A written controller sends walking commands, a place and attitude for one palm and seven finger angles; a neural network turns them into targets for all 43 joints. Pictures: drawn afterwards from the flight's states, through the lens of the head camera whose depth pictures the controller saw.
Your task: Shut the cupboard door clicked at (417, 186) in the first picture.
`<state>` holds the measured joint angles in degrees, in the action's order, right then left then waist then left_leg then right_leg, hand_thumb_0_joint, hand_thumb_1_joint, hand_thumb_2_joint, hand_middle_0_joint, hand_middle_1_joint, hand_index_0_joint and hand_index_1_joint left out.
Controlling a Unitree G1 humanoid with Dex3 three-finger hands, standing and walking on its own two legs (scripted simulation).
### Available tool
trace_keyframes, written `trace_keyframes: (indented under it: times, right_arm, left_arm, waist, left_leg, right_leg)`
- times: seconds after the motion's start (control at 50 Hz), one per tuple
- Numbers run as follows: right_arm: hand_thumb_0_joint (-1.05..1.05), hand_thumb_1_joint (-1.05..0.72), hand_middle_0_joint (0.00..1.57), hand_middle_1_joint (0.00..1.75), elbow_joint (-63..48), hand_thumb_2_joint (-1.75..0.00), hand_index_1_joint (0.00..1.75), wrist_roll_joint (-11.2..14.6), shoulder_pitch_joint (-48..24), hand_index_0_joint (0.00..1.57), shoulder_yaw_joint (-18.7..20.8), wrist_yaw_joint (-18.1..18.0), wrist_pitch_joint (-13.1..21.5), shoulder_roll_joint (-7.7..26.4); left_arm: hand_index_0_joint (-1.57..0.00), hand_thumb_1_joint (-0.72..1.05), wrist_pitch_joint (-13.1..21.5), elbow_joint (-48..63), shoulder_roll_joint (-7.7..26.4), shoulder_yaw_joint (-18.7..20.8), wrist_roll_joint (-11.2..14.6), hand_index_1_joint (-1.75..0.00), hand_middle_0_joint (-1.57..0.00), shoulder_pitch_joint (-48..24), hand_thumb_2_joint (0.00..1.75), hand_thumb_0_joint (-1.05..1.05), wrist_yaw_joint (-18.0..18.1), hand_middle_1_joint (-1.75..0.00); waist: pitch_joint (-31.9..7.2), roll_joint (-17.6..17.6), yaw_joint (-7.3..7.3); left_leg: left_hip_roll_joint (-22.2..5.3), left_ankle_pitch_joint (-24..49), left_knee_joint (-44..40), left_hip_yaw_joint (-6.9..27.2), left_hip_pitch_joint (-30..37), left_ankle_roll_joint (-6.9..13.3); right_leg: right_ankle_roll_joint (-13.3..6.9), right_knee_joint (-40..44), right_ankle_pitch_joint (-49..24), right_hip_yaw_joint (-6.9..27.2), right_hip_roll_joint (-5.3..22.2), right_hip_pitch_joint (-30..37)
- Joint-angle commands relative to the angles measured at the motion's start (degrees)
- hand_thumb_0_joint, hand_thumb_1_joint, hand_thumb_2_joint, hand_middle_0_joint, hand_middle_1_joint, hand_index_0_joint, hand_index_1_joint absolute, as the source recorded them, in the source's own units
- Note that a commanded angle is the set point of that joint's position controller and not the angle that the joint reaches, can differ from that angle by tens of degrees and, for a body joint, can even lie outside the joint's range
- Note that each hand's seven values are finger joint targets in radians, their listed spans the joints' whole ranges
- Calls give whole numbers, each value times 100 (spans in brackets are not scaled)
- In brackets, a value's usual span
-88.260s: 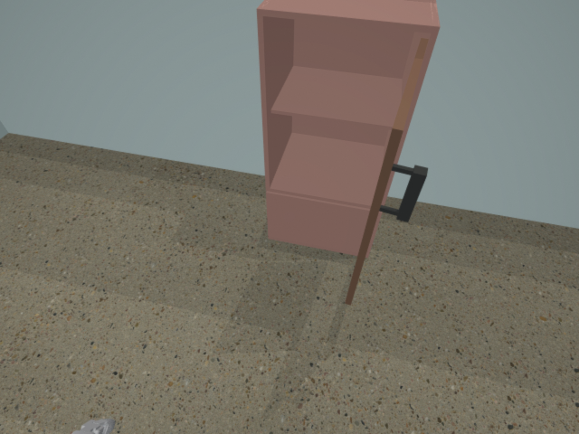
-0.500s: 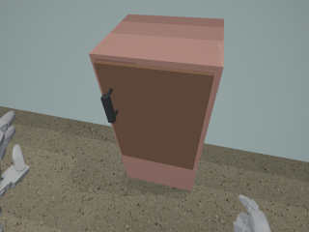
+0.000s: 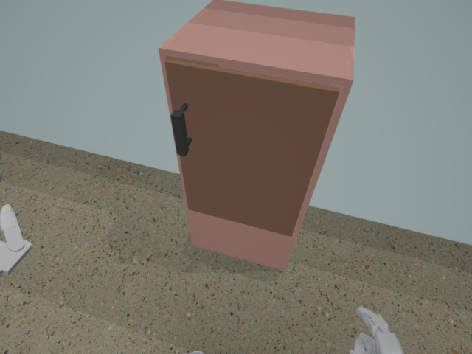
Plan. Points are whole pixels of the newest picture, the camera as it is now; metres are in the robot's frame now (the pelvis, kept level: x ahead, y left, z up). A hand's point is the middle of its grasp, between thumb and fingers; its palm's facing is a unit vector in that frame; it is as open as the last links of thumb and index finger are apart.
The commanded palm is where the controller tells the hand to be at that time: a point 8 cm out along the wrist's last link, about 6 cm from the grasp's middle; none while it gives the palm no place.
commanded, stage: step back with the hand held close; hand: left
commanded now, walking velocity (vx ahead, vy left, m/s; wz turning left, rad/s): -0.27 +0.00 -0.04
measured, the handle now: (183, 129) +0.65 +0.19 -0.01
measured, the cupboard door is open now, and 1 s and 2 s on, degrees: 0 0 0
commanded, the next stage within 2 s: stop stepping back and stand still in 0.50 s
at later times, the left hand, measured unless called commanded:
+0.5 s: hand out of the picture +0.12 +0.28 +0.18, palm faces +0.42 -0.81 -0.41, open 7.4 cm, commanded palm +0.06 +0.32 +0.19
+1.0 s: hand out of the picture +0.05 +0.32 +0.17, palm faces +0.44 -0.82 -0.36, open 7.4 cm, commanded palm -0.02 +0.34 +0.19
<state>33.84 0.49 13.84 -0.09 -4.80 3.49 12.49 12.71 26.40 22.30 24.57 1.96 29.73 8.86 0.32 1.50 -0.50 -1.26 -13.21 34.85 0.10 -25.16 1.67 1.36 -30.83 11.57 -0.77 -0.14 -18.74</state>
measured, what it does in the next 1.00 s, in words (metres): walks backwards: right foot, then right foot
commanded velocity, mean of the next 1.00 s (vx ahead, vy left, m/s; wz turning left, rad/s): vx -0.15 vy -0.03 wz -0.04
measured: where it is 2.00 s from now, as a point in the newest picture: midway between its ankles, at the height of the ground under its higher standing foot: outside the picture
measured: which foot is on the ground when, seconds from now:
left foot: down 0.00-0.70, up 0.72-0.84, down 0.86-1.00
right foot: down 0.00-0.16, up 0.18-0.30, down 0.32-0.50, up 0.52-0.68, down 0.70-1.00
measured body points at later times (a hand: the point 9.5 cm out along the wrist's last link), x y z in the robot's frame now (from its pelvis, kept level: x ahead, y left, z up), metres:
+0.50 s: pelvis -0.08 +0.02 +0.00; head -0.08 +0.05 +0.45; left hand +0.09 +0.32 +0.20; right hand +0.09 -0.22 -0.08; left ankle +0.05 +0.10 -0.73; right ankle -0.07 -0.12 -0.73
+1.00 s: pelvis -0.18 +0.05 +0.01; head -0.19 +0.08 +0.46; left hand +0.02 +0.36 +0.19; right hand -0.07 -0.19 -0.07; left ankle -0.10 +0.13 -0.73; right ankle -0.21 -0.07 -0.71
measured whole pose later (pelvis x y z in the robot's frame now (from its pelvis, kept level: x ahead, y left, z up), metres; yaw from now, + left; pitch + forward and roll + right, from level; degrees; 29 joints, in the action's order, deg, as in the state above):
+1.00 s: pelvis -0.18 +0.05 +0.01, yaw -4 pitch -1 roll -2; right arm 38.3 -0.2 16.8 -1.5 -4.7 6.5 9.7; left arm 8.3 24.8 23.0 25.7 2.9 27.1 10.0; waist -2.3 -2.6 1.9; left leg 0.0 -9.5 27.6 -2.2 -18.4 2.1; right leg 0.2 -37.4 22.9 0.4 -2.4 -14.1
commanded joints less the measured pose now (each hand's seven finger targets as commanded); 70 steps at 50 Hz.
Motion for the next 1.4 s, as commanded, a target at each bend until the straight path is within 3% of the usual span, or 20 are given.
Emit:
trace_keyframes:
  times: [0.0, 0.08, 0.16, 0.26, 0.3, 0.34, 0.38, 0.44, 0.5, 0.56, 0.64, 0.7, 0.84, 0.9, 0.94, 1.04, 1.16, 1.26, 1.36, 1.38]
  right_arm:
    - [0, -90, 20, 30, -673, -90, 30, -70, -435, 20, 312, -46, 393, 698]
    - [0, -90, 20, 30, -672, -90, 30, -50, -501, 20, 292, -104, 397, 741]
    - [0, -90, 20, 30, -782, -90, 30, -50, -719, 20, 351, -155, 515, 850]
    - [0, -90, 20, 30, -748, -90, 30, -84, -745, 20, 377, 36, 594, 732]
    - [0, -90, 20, 30, -651, -90, 30, -107, -680, 20, 325, 91, 557, 598]
    - [0, -90, 20, 30, -446, -90, 30, -40, -495, 20, 326, 89, 511, 468]
    - [0, -90, 20, 30, -542, -90, 30, -59, -689, 20, 351, -13, 456, 524]
    - [0, -90, 20, 30, -567, -90, 30, -56, -778, 20, 321, -123, 412, 657]
    - [0, -90, 20, 30, -652, -90, 30, -137, -871, 20, 387, -107, 452, 813]
    - [0, -90, 20, 30, -721, -90, 30, -151, -927, 20, 418, 17, 434, 715]
    - [0, -90, 20, 30, -739, -90, 30, -89, -605, 20, 337, 149, 489, 588]
    - [0, -90, 20, 30, -487, -90, 30, -172, -418, 20, 321, 126, 363, 599]
    - [0, -90, 20, 30, -554, -90, 30, 19, -546, 20, 204, -172, 583, 833]
    - [0, -90, 20, 30, -523, -90, 30, -84, -562, 20, 106, -112, 638, 636]
    - [0, -90, 20, 30, -566, -90, 30, -132, -548, 20, 140, -31, 725, 591]
    - [0, -90, 20, 30, -656, -90, 30, -154, -434, 20, 161, 55, 538, 618]
    - [0, -90, 20, 30, -553, -90, 30, -81, -357, 20, 254, 75, 214, 587]
    - [0, -90, 20, 30, -406, -90, 30, -59, -467, 20, 192, -1, 393, 616]
    - [0, -90, 20, 30, -484, -90, 30, -64, -552, 20, 150, -33, 564, 657]
    - [0, -90, 20, 30, 753, -90, 30, -110, -482, 20, 410, 494, 637, 1532]
  left_arm:
    - [-20, 90, 458, 1303, 1236, 546, 53, -30, -20, -528, 90, 0, 243, -30]
    - [-20, 90, 485, 1292, 1362, 664, 85, -30, -20, -601, 90, 0, 297, -30]
    - [-20, 90, 607, 1366, 1291, 899, 13, -30, -20, -541, 90, 0, 211, -30]
    - [-20, 90, 621, 1367, 1292, 976, 130, -30, -20, 175, 90, 0, 43, -30]
    - [-20, 90, 691, 1502, 1429, 973, 213, -30, -20, 154, 90, 0, 40, -30]
    - [-20, 90, 686, 1385, 1186, 511, 194, -30, -20, -159, 90, 0, 81, -30]
    - [-20, 90, 582, 1499, 1566, 760, 119, -30, -20, -393, 90, 0, 146, -30]
    - [-20, 90, 535, 1401, 1508, 716, 113, -30, -20, -678, 90, 0, 101, -30]
    - [-20, 90, 573, 1278, 1327, 907, 121, -30, -20, -572, 90, 0, 11, -30]
    - [-20, 90, 504, 1378, 1210, 836, 162, -30, -20, -360, 90, 0, -74, -30]
    - [-20, 90, 419, 1698, 1158, 639, 332, -30, -20, 257, 90, 0, -86, -30]
    - [-20, 90, 297, 1651, 1479, 711, 228, -30, -20, -442, 90, 0, 90, -30]
    - [-20, 90, 69, 1170, 1292, 525, 30, -30, -20, -1317, 90, 0, 239, -30]
    - [-20, 90, 113, 1501, 1218, 545, 53, -30, -20, -876, 90, 0, 148, -30]
    - [-20, 90, 128, 1728, 1139, 471, 27, -30, -20, -694, 90, 0, 122, -30]
    - [-20, 90, -24, 1557, 1180, 609, 77, -30, -20, 433, 90, 0, 143, -30]
    - [-20, 90, -63, 957, 1174, 710, 171, -30, -20, 106, 90, 0, 221, -30]
    - [-20, 90, 139, 948, 1188, 503, 52, -30, -20, -652, 90, 0, 234, -30]
    - [-20, 90, 276, 1201, 1165, 528, 26, -30, -20, -689, 90, 0, 149, -30]
    - [-20, 90, -780, -3357, -267, -1753, -462, -30, -20, -602, 90, 0, -720, -30]
  waist:
    - [-416, -453, 158]
    - [-262, -45, 191]
    - [-491, 1458, 59]
    - [-545, 1029, 16]
    - [-566, 318, 83]
    - [-1115, -833, 207]
    - [-1185, -881, 181]
    - [-558, 172, 185]
    - [-703, 1554, 88]
    - [-835, 1210, -39]
    - [-985, 943, 9]
    - [-648, -986, 85]
    - [51, 724, 147]
    - [-59, 1522, 173]
    - [-176, 1144, 101]
    - [-614, 852, 162]
    - [119, -918, 168]
    - [179, 43, 186]
    - [231, 740, 140]
    - [375, 594, 297]
  left_leg:
    - [113, -895, 290, 10, 846, -140]
    - [-150, -1216, -535, 433, 672, -44]
    - [-1415, -3180, -2746, 1880, -1725, 523]
    - [-1037, -1985, -1778, 972, -953, 266]
    - [-529, -990, -785, 340, 183, -99]
    - [-113, 260, 271, -230, 1336, -334]
    - [-118, 633, 410, -162, 1444, -276]
    - [-446, 1381, -829, 162, 1333, -175]
    - [-1728, -2404, -3003, 1694, -713, 433]
    - [-1580, -2345, -2873, 1172, -904, 292]
    - [-642, -1495, -1803, 57, 668, -354]
    - [-13, -540, 1860, -3, 1388, -444]
    - [-776, -565, -1562, 1183, 964, 114]
    - [-1274, -3156, -3159, 2256, 369, 1]
    - [-1263, -2961, -3206, 1887, 257, -10]
    - [-544, -1682, -1958, 560, 188, -158]
    - [-128, -543, 1191, 39, -299, -220]
    - [-209, -64, -489, 8, 1060, -20]
    - [-853, -771, -1751, 1310, 749, 235]
    - [-847, 1593, -768, 1240, 483, 308]
  right_leg:
    - [-548, 1595, 1835, 1117, 901, -1080]
    - [-295, 1145, 1832, 596, 455, -1107]
    - [-6, -1520, 811, 85, -560, 1421]
    - [-260, -141, 938, 271, -334, 1080]
    - [-570, 934, 636, 1234, 391, -104]
    - [-583, 1067, -1492, 1525, 1063, -490]
    - [-507, 838, -2212, 1461, 1062, -489]
    - [-172, 491, -1112, 796, 192, -525]
    - [-18, -1326, 956, 229, -676, 1232]
    - [-228, -1572, 1564, -32, -686, 1384]
    - [-380, 1069, 1700, -84, -312, 653]
    - [-1301, 2349, 2392, 1909, 1799, -1597]
    - [-203, 271, 719, 329, 30, -140]
    - [-88, -911, 1238, 113, -301, 200]
    - [-166, -1038, 1249, 28, -359, 489]
    - [-437, 794, 962, -158, -157, 1618]
    - [-1405, 1924, 2372, 2123, 1633, 283]
    - [-714, 830, 836, 848, 897, -20]
    - [-203, 256, 722, 152, 43, 291]
    - [-183, -822, -307, -178, 271, -191]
